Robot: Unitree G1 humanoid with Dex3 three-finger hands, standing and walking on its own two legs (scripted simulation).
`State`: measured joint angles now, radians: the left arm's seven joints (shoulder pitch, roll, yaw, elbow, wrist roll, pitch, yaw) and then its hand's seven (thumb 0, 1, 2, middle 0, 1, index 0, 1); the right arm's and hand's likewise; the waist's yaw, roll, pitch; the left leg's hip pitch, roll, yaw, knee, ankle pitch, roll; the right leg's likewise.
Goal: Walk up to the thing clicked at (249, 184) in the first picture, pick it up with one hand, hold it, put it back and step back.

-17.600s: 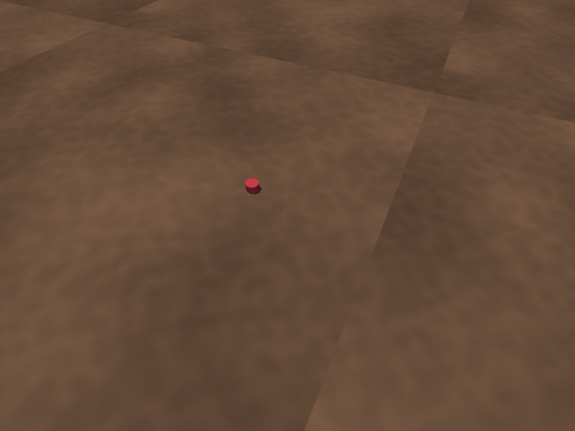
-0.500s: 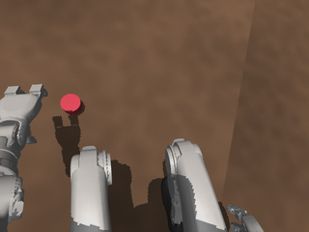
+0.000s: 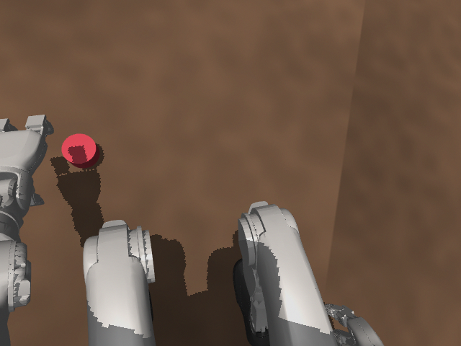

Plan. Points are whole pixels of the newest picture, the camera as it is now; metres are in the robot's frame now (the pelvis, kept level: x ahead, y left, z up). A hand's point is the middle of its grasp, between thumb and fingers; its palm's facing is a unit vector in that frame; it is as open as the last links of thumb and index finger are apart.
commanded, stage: rise first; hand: left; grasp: from above
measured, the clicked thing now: (81, 151) +0.51 +0.26 -0.31
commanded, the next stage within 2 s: approach in 0.34 s
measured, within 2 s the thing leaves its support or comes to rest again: neither
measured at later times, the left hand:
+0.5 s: hand (37, 169) +0.43 +0.30 -0.20, palm faces -0.46 -0.09 -0.89, open 14.0 cm
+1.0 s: hand (82, 109) +0.55 +0.22 -0.17, palm faces -0.38 -0.04 -0.93, open 13.9 cm
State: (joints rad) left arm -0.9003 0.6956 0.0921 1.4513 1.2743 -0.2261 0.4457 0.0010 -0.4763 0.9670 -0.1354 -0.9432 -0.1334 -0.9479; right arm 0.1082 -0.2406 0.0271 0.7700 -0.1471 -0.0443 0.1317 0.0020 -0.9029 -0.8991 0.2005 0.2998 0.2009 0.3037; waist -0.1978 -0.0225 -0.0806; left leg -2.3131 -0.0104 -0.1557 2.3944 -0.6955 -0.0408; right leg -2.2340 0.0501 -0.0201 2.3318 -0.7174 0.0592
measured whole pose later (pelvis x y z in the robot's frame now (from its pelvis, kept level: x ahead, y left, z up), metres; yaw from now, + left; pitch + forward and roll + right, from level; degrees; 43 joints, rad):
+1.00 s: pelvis +0.00 +0.00 -0.01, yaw -3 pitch +36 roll -9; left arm -1.21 0.77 0.04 1.62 1.23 -0.01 0.46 0.00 -0.48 0.95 -0.08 -1.08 -0.10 -1.06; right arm 0.17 -0.29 0.17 0.70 -0.16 -0.04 0.15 0.00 -0.91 -0.89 0.20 0.30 0.20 0.30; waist -0.38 0.00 0.00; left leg -2.36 0.01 -0.20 2.44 -0.72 -0.04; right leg -2.29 0.08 -0.05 2.35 -0.70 0.07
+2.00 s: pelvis +0.00 +0.00 -0.02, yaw -6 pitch +32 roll -12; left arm -1.12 0.92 0.09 1.72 1.22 -0.14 0.55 0.00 -0.45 0.90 -0.08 -1.04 -0.11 -1.01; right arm 0.16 -0.29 0.28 0.69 -0.23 -0.15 0.19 0.00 -0.90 -0.89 0.20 0.30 0.20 0.30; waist -0.41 -0.09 0.13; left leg -2.36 0.01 -0.25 2.51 -0.73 -0.04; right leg -2.26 0.09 -0.09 2.38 -0.70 0.08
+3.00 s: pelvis +0.00 +0.01 -0.02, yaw -9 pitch +29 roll -15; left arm -1.12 1.02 0.06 1.79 1.24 -0.18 0.62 0.00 -0.46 0.90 -0.09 -1.04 -0.11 -1.02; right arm 0.11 -0.34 0.35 0.65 -0.27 -0.23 0.25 0.00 -0.91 -0.90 0.20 0.30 0.20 0.30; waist -0.42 -0.16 0.19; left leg -2.33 0.01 -0.30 2.54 -0.74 -0.03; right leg -2.22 0.09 -0.14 2.35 -0.69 0.08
